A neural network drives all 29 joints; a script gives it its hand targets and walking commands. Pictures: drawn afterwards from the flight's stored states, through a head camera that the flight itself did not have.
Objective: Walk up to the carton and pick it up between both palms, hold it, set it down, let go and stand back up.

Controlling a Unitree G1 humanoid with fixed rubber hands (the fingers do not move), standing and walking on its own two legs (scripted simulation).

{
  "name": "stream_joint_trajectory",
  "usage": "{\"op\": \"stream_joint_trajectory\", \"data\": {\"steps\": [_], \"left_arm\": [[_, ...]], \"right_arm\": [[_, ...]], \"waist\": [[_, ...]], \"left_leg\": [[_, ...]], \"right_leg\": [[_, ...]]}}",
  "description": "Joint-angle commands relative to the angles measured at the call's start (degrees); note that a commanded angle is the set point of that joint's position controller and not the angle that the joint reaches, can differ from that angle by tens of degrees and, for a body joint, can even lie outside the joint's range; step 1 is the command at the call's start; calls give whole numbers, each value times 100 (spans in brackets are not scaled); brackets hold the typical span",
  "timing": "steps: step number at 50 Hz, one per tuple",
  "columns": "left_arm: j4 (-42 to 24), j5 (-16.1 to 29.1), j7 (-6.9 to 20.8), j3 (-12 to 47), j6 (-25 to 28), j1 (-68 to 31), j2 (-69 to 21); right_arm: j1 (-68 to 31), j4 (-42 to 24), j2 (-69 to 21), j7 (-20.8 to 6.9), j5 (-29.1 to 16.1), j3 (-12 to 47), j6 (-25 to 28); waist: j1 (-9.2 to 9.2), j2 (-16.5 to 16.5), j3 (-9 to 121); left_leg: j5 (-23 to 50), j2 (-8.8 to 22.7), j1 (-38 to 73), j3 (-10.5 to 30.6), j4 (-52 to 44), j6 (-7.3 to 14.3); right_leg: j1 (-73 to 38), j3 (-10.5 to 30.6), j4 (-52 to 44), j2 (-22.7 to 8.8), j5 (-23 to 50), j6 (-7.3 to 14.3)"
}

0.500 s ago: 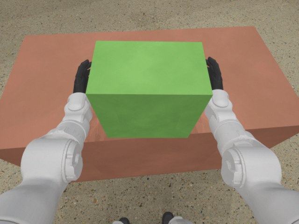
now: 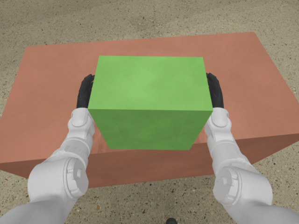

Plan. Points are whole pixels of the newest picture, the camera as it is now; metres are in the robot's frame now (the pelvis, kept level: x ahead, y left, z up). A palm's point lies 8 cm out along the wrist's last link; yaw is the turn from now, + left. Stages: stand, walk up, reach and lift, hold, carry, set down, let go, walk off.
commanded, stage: reach and lift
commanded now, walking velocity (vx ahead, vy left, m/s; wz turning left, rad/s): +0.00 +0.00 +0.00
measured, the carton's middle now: (150, 108) +0.42 -0.01 +0.00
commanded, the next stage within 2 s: none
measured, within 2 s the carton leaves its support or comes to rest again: leaves its support in 1.20 s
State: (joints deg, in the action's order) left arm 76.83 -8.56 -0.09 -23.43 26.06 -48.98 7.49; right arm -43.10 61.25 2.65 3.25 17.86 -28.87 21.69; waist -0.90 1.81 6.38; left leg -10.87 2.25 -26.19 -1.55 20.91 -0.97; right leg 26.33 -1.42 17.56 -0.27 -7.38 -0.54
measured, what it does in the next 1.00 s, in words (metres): stands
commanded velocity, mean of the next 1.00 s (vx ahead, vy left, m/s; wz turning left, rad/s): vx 0.00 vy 0.00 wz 0.00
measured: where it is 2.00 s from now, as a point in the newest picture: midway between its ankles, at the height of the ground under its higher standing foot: outside the picture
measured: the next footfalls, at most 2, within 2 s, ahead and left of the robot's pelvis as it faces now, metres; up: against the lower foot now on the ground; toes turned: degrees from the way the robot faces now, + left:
none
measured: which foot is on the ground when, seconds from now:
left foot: down 0.00-1.00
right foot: down 0.00-1.00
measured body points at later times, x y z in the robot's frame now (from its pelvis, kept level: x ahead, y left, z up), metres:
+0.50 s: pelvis -0.02 +0.00 +0.00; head +0.07 +0.01 +0.44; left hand +0.42 +0.17 +0.04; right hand +0.40 -0.19 +0.05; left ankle -0.03 +0.13 -0.74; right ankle -0.01 -0.12 -0.74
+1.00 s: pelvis -0.04 -0.01 +0.00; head +0.05 +0.00 +0.44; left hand +0.40 +0.18 +0.04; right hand +0.39 -0.18 +0.04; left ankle -0.03 +0.13 -0.74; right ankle -0.01 -0.12 -0.74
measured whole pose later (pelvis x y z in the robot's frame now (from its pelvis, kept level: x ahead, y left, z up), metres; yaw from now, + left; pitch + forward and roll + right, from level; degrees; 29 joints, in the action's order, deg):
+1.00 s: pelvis -0.04 -0.01 +0.00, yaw +0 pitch +21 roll -1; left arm 77.1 -6.2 -2.5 -16.5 28.8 -49.3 8.3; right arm -45.7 74.3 5.9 7.2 18.7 -28.2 34.3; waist 0.6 -0.7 11.5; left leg -6.3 2.5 -33.9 -1.1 19.7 -1.4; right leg 33.5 -2.0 15.5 0.0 -2.6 0.3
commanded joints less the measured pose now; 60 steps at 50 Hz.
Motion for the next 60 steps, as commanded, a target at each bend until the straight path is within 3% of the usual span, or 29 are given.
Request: {"op": "stream_joint_trajectory", "data": {"steps": [1,10,17,22,30,38,44,53,60], "left_arm": [[-325,-573,585,1015,-7,-2178,-2705],[-603,-665,504,1091,41,-2282,-2866],[-683,-739,475,1150,370,-2578,-2969],[-712,-777,470,1203,624,-2805,-3032],[-773,-857,421,1265,869,-3182,-3138],[-726,-769,379,1360,741,-3230,-3114],[-764,-470,361,1601,596,-3324,-3135],[-818,235,391,2335,544,-3286,-3315],[-1529,825,430,2985,486,-3409,-3634]], "right_arm": [[-2083,405,-3122,-909,467,1865,223],[-2304,237,-3009,-853,594,1788,531],[-2624,186,-2989,-791,809,1799,1032],[-2875,309,-2846,-747,979,1709,1477],[-3155,681,-2671,-681,1296,1374,1960],[-3307,1040,-2494,-661,1358,1196,1966],[-3434,1096,-2490,-662,1120,1368,1786],[-3508,888,-2749,-585,281,2518,1585],[-3555,-114,-3196,-455,-618,3589,1121]], "waist": [[178,-135,2656],[213,-151,3027],[184,-225,3442],[118,-234,3659],[105,-110,3803],[129,-34,3715],[158,-59,3800],[165,-76,4394],[50,-96,4588]], "left_leg": [[2605,-159,361,-400,56,-104],[2647,-154,465,-416,75,-154],[2623,-165,307,-441,31,-171],[2693,-181,642,-474,51,-262],[2207,-169,947,-543,-26,-325],[1491,-184,930,-596,-144,-266],[1365,-209,835,-571,-113,-214],[2037,-283,648,-406,183,-222],[2536,-358,769,-129,377,-237]], "right_leg": [[-2865,-225,628,-37,3367,-38],[-2767,-279,531,-3,3241,0],[-3042,-323,560,-27,3593,2],[-2783,-451,423,46,3447,-9],[-2055,-589,161,112,2491,42],[-1581,-580,-2,141,1528,109],[-1477,-529,27,155,1355,124],[-2048,-382,349,205,2622,42],[-2596,-159,568,238,3471,-26]]}}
